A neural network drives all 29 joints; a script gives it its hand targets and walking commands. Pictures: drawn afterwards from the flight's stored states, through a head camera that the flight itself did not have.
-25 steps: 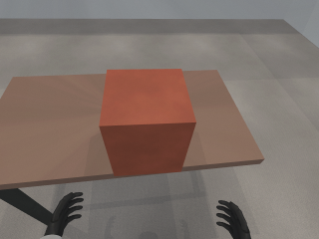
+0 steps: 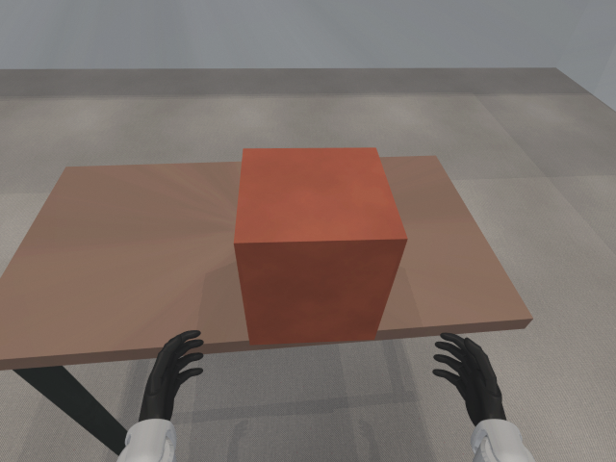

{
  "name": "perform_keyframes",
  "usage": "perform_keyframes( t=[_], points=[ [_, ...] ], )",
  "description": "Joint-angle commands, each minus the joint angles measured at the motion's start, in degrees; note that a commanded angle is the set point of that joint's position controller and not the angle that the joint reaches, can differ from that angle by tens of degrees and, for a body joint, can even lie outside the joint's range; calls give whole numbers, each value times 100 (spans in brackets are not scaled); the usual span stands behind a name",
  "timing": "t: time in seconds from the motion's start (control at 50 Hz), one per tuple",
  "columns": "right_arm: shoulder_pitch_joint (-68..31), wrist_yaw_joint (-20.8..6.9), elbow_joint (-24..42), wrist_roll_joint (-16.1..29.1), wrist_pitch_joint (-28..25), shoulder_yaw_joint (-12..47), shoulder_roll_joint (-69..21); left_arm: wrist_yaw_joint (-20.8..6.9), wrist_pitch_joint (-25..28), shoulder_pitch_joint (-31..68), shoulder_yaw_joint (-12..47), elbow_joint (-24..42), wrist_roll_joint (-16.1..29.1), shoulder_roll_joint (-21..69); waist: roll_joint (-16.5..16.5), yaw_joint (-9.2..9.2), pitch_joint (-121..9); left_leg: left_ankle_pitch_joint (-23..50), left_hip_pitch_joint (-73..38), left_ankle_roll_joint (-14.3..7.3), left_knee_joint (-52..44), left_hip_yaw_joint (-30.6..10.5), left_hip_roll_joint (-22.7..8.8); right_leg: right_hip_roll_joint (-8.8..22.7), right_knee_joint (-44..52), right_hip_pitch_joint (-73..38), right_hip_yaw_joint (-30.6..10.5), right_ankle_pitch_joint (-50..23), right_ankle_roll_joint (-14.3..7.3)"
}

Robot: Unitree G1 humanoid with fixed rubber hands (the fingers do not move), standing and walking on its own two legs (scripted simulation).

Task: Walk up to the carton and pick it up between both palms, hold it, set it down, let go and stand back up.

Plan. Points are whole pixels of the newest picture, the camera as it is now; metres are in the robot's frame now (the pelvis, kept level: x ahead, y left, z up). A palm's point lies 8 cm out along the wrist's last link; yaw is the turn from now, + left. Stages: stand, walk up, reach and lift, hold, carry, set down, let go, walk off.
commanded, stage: reach and lift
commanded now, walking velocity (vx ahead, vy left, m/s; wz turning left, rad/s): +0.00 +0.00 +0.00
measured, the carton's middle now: (311, 248) +0.43 +0.00 +0.03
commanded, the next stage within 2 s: none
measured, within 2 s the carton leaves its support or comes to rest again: neither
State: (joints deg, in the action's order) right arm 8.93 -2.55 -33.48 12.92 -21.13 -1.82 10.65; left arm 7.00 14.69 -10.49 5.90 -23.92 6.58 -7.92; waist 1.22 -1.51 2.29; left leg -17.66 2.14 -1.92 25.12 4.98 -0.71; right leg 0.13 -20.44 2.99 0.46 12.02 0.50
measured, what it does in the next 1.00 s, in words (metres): stands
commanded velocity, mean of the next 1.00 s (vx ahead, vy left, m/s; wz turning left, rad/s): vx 0.00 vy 0.00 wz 0.00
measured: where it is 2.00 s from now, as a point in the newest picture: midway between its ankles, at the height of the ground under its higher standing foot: outside the picture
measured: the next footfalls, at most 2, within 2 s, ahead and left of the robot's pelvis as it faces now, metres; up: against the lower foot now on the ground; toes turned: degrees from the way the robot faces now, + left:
none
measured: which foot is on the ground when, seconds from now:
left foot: down 0.00-1.00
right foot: down 0.00-1.00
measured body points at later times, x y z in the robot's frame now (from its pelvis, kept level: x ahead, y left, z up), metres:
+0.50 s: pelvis -0.03 -0.04 +0.00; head -0.03 -0.03 +0.45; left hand +0.29 +0.18 +0.05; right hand +0.30 -0.23 +0.05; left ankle -0.03 +0.08 -0.74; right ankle +0.00 -0.14 -0.74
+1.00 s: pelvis -0.01 -0.04 +0.00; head +0.01 -0.03 +0.45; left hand +0.36 +0.20 +0.12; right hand +0.38 -0.23 +0.11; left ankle -0.03 +0.08 -0.74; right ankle +0.00 -0.14 -0.74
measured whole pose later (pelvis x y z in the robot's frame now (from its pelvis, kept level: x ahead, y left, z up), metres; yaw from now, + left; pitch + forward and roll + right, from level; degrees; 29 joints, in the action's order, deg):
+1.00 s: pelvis -0.01 -0.04 +0.00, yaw +2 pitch +3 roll -1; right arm -26.7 9.8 -23.5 17.1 13.4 -2.0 12.7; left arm 0.3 -25.1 27.0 -7.2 -18.0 12.3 -18.0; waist -0.2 0.5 -1.9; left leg -13.4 12.8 0.8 23.1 2.1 -2.3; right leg -1.4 -20.1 13.6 3.2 9.8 -1.5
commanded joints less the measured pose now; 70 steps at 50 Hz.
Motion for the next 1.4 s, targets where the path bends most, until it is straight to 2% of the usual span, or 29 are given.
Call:
perform_keyframes(
  t=[0.0,0.16,0.26,0.34,0.42,0.6,0.76,0.94,1.14,1.3,1.38],
  points=[
    [-1595,27,1146,23,107,-322,883,104,68,1737,-138,903,157,-452,-81,-11,-654,1771,485,590,-644,-591,-195,-157,65,13,-288,-815,-508],
    [-2551,105,2055,82,834,-296,963,177,-616,2909,-304,1456,453,-826,-114,-90,-1519,1755,604,475,-655,-458,-86,-86,-104,-146,-359,-1273,-398],
    [-2939,246,2038,63,1344,-269,837,49,-1138,3453,-531,1377,507,-978,-105,-61,-1607,1546,740,375,-735,-381,-19,-27,-39,-173,-414,-1284,-317],
    [-3442,439,1918,73,1819,-217,705,-131,-1677,4001,-748,1202,547,-1121,-188,-38,-1502,1182,918,244,-859,-309,35,29,89,-184,-461,-1026,-231],
    [-4085,656,2010,75,2216,-214,641,-291,-2200,4624,-986,1273,579,-1320,-240,-43,-1661,1137,980,151,-861,-231,74,44,151,-217,-457,-912,-146],
    [-5121,1034,2465,-22,2602,-322,575,-501,-2774,5486,-1386,1615,649,-1778,-208,-12,-2719,1660,1008,108,-597,-149,90,17,-49,-632,-358,-1619,30],
    [-5673,1219,2553,114,2880,-326,794,-636,-3219,5992,-1550,1900,649,-2018,-81,142,-3310,2480,889,227,-362,-199,116,-75,-193,-917,-246,-2558,97],
    [-6284,1208,2287,523,3234,-248,1184,-679,-3831,6563,-1655,2015,534,-2115,106,300,-3268,3146,566,381,-191,-290,126,-184,-173,-761,-114,-3139,55],
    [-7510,969,1527,730,3508,-346,1626,-508,-4082,7789,-1466,1286,593,-2188,263,295,-3416,3048,287,436,-129,-375,49,-278,-64,-118,25,-2545,-45],
    [-8334,852,1241,798,3476,-404,2014,-337,-4173,8555,-1414,1124,638,-2322,271,264,-4486,3966,-111,564,190,-429,28,-376,-188,-16,127,-3258,-31],
    [-8695,837,980,797,3500,-391,2108,-320,-4230,8869,-1437,829,624,-2390,144,257,-4644,4009,14,558,218,-430,41,-381,-228,-65,138,-3482,5]
  ],
)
